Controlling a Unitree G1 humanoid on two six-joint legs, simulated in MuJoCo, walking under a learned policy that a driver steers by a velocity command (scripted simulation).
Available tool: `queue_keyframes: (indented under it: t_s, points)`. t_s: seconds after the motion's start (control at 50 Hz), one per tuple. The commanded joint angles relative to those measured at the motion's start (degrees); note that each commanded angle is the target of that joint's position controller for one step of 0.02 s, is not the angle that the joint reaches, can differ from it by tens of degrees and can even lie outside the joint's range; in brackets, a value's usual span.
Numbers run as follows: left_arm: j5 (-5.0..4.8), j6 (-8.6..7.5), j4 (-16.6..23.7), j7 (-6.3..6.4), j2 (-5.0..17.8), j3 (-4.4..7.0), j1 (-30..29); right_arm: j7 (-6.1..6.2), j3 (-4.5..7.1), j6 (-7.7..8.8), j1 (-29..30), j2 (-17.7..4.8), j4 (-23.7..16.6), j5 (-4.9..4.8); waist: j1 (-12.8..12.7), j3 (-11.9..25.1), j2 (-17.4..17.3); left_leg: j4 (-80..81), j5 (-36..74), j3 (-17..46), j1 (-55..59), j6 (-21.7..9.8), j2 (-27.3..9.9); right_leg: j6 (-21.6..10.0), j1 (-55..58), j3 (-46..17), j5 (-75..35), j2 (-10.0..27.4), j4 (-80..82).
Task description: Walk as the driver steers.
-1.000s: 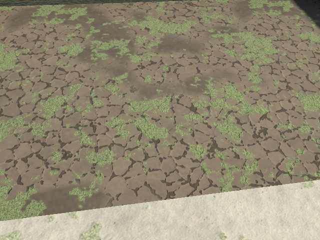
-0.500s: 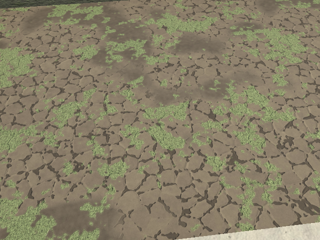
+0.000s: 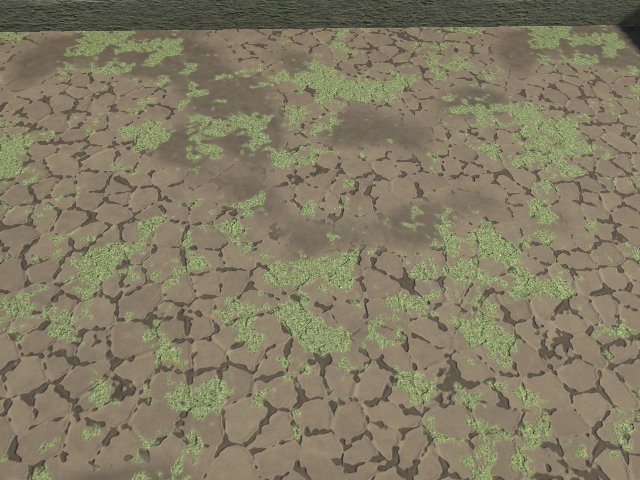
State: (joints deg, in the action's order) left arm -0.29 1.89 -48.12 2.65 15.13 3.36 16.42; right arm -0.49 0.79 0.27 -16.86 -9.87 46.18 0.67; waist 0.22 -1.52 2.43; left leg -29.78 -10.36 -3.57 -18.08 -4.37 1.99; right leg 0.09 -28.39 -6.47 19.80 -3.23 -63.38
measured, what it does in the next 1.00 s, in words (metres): steps on the spot: right foot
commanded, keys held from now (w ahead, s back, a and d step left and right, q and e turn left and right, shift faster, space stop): w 1.00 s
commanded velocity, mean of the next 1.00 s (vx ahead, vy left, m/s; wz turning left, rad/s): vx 0.50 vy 0.00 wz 0.00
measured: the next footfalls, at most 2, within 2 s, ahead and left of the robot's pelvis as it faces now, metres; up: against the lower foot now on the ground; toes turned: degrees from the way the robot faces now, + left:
right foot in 0.26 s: +0.13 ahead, -0.12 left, +0.00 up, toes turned +2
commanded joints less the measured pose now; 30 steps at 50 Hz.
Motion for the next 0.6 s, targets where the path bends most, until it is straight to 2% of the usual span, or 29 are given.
queue_keyframes:
  t_s: [0.02,0.04,0.06,0.08,0.1,0.16,0.18,0.2,0.22,0.26,0.28,0.3,0.32,0.34,0.38,0.46,0.48,0.5,0.6]
  points:
    - [0.22,1.10,4.0,1.06,1.9,0.37,1.9,0.18,0.71,2.14,2.0,-6.6,-5.0,-0.93,-1.9,3.1,-7.8,14.9,24.7,13.3,2.4,-4.3,-14.3,2.1,1.4,-3.5,-4.1,1.2,5.9]
    - [0.31,1.35,4.4,1.15,1.6,0.19,1.3,0.17,0.67,2.10,1.4,-6.9,-4.9,-1.15,-1.9,3.5,-6.5,14.5,25.4,12.4,4.0,-4.1,-13.9,2.3,1.1,-3.7,-5.6,1.4,8.6]
    - [0.92,1.38,5.9,1.21,0.8,-0.18,-1.5,0.26,0.31,2.24,3.9,-6.8,-5.9,-1.33,-3.0,2.0,-4.5,13.4,32.6,8.4,1.6,-3.5,-12.6,2.6,2.9,-2.6,-8.8,1.3,13.3]
    - [1.75,1.64,5.8,0.50,-0.1,-0.74,-2.0,0.25,-0.18,2.00,3.5,-6.9,-6.0,-0.97,-2.4,4.3,-6.2,13.3,34.4,7.9,2.3,-2.3,-11.9,2.3,5.5,-0.4,-9.7,1.2,14.5]
    - [1.71,1.84,6.5,0.17,-0.4,-1.06,-2.6,0.17,-0.24,1.65,3.5,-7.1,-6.3,-0.78,-2.3,4.8,-6.9,13.2,33.2,7.6,3.2,-1.8,-11.7,2.2,5.9,-0.1,-10.2,1.6,16.1]
    - [1.55,2.18,8.9,-0.29,-0.1,-2.16,-7.5,0.02,-0.39,0.12,4.2,-7.4,-7.6,-0.55,-0.7,4.4,-7.4,14.2,21.6,8.9,5.3,-2.3,-12.0,2.1,6.4,1.6,-8.1,3.1,23.0]
    - [1.73,2.22,10.9,-0.67,-1.0,-3.00,-10.6,0.21,-0.60,-0.57,4.9,-7.3,-8.2,-0.19,-0.1,3.9,-6.9,13.6,16.2,9.1,5.1,-3.0,-11.8,2.3,7.2,2.2,-7.6,3.2,26.0]
    - [2.54,1.92,10.5,-0.91,-1.2,-3.68,-10.1,0.41,-0.86,-1.37,6.0,-6.9,-8.9,0.39,0.0,5.7,-7.3,12.9,15.7,10.1,3.8,-3.9,-12.6,1.9,11.0,3.1,-7.7,3.2,23.0]
    - [1.99,1.67,11.9,-1.04,-0.7,-3.76,-10.6,0.42,-0.95,-1.89,6.9,-6.8,-10.0,0.37,-0.5,4.8,-7.2,12.7,6.4,10.7,5.7,-4.5,-12.2,1.3,9.1,3.1,-4.0,3.7,30.2]
    - [3.46,1.07,11.1,-1.21,-1.3,-4.64,-8.5,0.75,-1.25,-2.94,7.7,-6.5,-11.2,-0.02,-0.5,6.2,-4.5,9.7,-1.3,12.4,2.8,-3.5,-11.0,-0.7,17.7,5.4,-7.3,3.1,34.5]
    - [3.99,0.80,10.9,-1.17,-1.4,-4.99,-5.7,0.91,-1.42,-3.28,7.4,-6.0,-11.5,0.18,-0.9,7.1,-3.3,6.3,-2.7,11.7,0.6,-3.0,-9.4,-2.2,21.8,3.5,-8.5,4.7,33.8]
    - [1.43,0.44,11.1,-1.37,1.7,-4.09,-9.5,0.31,-2.33,-3.57,6.4,-3.1,-13.2,0.63,2.1,6.4,3.8,6.2,-10.7,5.8,-1.2,-0.1,-4.0,-3.8,19.1,-0.9,-5.4,5.4,35.2]
    - [0.25,0.22,12.4,-1.66,2.2,-4.06,-12.2,0.04,-2.58,-3.73,8.9,-3.3,-13.7,0.81,0.2,3.6,7.7,2.6,-11.4,2.6,-1.4,1.9,-2.3,-4.9,15.7,-4.9,-0.7,6.9,40.1]
    - [0.40,0.36,13.4,-1.94,2.5,-4.21,-13.4,-0.11,-2.29,-3.41,9.8,-4.2,-14.3,0.67,0.5,1.9,7.9,0.0,-9.3,1.7,-1.1,3.1,-1.2,-5.8,13.6,-8.2,-0.2,8.7,42.1]
    - [0.36,0.68,14.5,-1.99,2.1,-4.61,-14.5,-0.32,-2.35,-2.84,10.3,-4.2,-15.1,1.00,0.6,1.6,5.3,-1.0,-7.5,1.8,1.6,3.7,-1.1,-6.1,10.9,-9.8,-2.1,9.3,43.1]
    - [0.55,0.60,15.9,-2.17,0.4,-5.21,-15.6,-0.13,-2.67,-2.06,11.0,-3.1,-16.0,0.98,0.8,4.2,0.2,0.1,-6.7,2.7,6.5,3.1,-2.5,-4.2,11.6,-6.0,-5.5,6.5,40.3]
    - [0.75,0.68,16.3,-2.45,0.4,-5.12,-15.7,-0.41,-2.92,-1.91,10.4,-3.3,-15.7,1.36,0.7,4.6,-1.1,0.1,-7.3,3.0,7.0,2.8,-2.7,-4.1,11.4,-5.1,-5.1,6.2,39.3]
    - [1.29,0.85,16.6,-2.73,-0.5,-5.54,-16.1,-0.64,-3.07,-2.10,11.1,-3.0,-16.1,1.47,0.5,4.5,-1.8,0.3,-7.1,3.5,7.4,2.6,-3.0,-3.8,11.2,-4.1,-5.9,5.6,38.7]
    - [1.62,0.87,17.3,-3.23,-0.7,-5.70,-16.2,-0.73,-3.04,-2.44,12.3,-3.8,-17.1,0.91,-0.3,3.8,-3.9,1.3,-5.5,5.4,6.5,2.1,-4.1,-2.9,12.5,-1.0,-7.2,3.6,35.8]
